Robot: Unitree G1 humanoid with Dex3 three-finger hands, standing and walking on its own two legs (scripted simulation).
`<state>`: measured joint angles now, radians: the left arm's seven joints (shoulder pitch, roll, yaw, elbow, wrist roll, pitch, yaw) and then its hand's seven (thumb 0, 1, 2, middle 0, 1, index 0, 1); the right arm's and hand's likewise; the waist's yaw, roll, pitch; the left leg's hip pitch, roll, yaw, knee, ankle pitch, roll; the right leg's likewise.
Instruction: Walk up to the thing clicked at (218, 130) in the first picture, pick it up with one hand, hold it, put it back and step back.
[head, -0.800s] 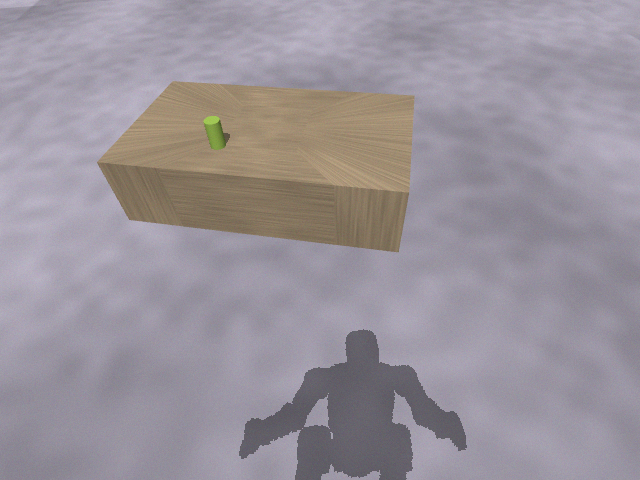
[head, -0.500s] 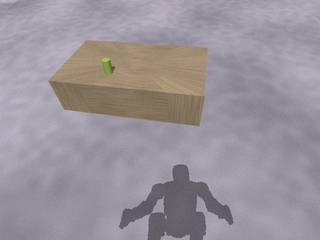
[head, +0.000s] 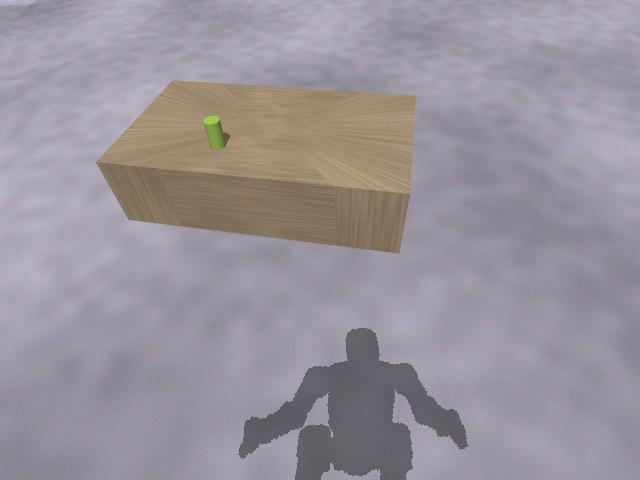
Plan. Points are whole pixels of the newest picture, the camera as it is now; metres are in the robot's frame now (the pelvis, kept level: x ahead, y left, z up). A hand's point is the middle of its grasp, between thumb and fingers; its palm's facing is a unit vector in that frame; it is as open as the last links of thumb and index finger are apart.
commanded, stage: stand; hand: left
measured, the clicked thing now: (214, 133) +1.42 +0.45 -0.39
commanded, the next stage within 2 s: walk up in 0.32 s
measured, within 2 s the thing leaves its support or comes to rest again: neither
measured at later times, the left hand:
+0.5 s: hand out of the picture +0.05 +0.30 -0.15, palm faces +0.00 -0.92 -0.40, open 7.3 cm
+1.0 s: hand (82, 374) +0.33 +0.42 -0.14, palm faces -0.17 -0.90 -0.39, open 7.3 cm
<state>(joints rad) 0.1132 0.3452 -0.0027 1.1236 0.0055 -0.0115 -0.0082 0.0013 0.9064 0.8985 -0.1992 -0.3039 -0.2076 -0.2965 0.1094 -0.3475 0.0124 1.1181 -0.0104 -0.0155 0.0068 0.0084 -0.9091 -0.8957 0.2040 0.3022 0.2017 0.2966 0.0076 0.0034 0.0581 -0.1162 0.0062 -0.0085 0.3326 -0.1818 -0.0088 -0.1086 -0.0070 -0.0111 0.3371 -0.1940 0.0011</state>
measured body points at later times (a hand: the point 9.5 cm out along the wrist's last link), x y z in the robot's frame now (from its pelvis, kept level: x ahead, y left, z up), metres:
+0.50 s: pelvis +0.02 +0.03 +0.00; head +0.04 +0.01 +0.45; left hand +0.05 +0.35 -0.12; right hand +0.11 -0.31 -0.13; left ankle +0.04 +0.16 -0.71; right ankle -0.01 -0.12 -0.75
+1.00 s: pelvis +0.21 +0.16 -0.01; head +0.22 +0.15 +0.44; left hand +0.34 +0.47 -0.12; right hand +0.18 -0.16 -0.13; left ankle +0.17 +0.24 -0.75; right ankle +0.29 +0.01 -0.71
